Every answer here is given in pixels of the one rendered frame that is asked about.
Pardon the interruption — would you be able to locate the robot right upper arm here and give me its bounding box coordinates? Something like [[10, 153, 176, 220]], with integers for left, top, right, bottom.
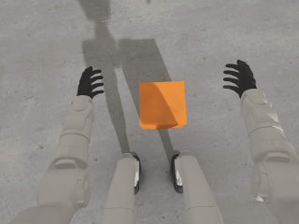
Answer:
[[249, 161, 299, 224]]

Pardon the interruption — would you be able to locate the carton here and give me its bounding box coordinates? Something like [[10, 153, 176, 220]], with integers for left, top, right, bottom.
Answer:
[[138, 81, 187, 130]]

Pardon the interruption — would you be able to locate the right robot hand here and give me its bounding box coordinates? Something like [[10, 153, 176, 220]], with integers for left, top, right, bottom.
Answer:
[[223, 60, 257, 99]]

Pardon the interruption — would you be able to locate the robot left upper arm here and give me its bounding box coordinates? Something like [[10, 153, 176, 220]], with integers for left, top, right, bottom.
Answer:
[[8, 168, 91, 224]]

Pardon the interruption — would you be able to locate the right robot shin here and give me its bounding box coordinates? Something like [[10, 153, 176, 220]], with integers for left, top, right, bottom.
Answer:
[[177, 150, 196, 185]]

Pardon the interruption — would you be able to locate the robot right thigh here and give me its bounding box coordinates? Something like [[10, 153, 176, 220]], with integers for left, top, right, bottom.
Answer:
[[174, 155, 224, 224]]

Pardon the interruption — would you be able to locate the left robot hand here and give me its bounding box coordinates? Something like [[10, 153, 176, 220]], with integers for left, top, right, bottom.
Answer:
[[77, 66, 104, 98]]

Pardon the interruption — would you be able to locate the left robot forearm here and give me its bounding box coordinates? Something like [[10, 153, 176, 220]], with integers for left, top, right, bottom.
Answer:
[[36, 95, 96, 205]]

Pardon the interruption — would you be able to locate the right robot forearm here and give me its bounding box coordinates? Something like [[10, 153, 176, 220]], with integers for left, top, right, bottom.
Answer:
[[239, 89, 299, 164]]

